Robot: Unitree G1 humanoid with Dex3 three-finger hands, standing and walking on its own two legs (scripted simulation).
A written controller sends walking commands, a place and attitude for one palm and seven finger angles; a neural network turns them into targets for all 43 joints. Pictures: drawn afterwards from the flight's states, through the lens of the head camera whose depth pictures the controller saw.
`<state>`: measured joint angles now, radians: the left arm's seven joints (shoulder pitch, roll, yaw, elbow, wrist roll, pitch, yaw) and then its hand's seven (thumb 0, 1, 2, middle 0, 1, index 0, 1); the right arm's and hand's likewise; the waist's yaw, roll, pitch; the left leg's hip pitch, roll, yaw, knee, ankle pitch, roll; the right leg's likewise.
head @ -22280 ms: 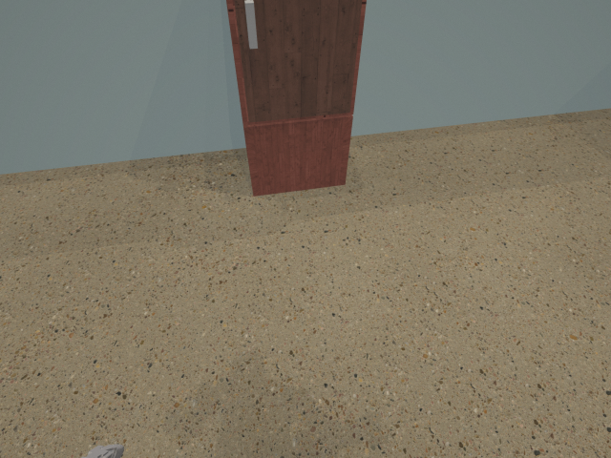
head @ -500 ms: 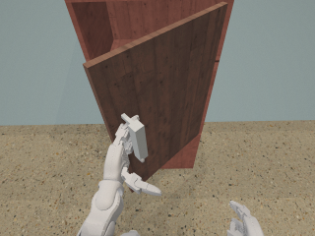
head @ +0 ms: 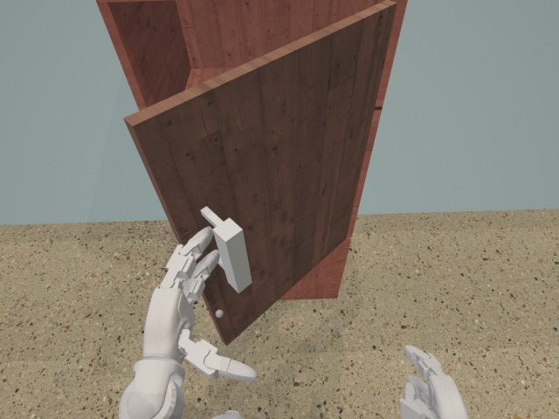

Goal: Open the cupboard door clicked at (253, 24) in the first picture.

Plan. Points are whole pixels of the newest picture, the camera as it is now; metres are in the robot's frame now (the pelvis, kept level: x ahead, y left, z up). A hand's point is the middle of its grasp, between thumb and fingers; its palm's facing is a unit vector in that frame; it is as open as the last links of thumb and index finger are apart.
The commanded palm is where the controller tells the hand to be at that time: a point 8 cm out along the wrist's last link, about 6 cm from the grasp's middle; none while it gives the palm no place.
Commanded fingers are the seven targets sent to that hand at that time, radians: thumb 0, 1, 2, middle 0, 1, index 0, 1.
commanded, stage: slide the hand sideways off the handle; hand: left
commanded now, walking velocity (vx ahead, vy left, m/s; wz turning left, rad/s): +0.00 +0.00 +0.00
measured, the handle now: (224, 249) +0.33 +0.10 +0.08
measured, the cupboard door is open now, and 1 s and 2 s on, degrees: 42 42 42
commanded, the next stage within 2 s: draw the hand back to the body in 0.42 s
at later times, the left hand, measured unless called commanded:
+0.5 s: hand (171, 351) +0.19 +0.14 +0.07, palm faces +0.04 -1.00 -0.03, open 16.3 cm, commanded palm +0.17 +0.19 +0.08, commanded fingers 0.00 -0.50 0.30 -0.15 -0.30 -0.15 -0.30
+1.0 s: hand (110, 347) +0.18 +0.19 +0.12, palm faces +0.05 -1.00 -0.05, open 16.3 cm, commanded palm +0.15 +0.24 +0.13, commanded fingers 0.00 -0.32 0.38 -0.16 -0.30 -0.16 -0.30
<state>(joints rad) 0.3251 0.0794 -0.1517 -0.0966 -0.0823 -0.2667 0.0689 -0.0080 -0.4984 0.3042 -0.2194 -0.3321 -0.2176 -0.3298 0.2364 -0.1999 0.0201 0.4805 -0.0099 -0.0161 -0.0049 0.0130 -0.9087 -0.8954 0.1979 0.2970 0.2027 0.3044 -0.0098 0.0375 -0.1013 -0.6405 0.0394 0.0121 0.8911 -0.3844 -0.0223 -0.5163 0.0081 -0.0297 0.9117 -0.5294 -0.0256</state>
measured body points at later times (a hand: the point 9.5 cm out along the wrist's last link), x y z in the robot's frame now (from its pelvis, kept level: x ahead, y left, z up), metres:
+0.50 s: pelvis +0.00 -0.01 -0.01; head +0.03 -0.03 +0.44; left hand +0.19 +0.19 +0.08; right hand +0.18 -0.24 -0.09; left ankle +0.04 +0.14 -0.69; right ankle -0.04 -0.10 -0.69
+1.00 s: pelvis -0.01 +0.01 +0.00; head +0.00 +0.00 +0.45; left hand +0.17 +0.24 +0.13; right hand +0.19 -0.20 -0.06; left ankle +0.04 +0.14 -0.69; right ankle -0.04 -0.10 -0.69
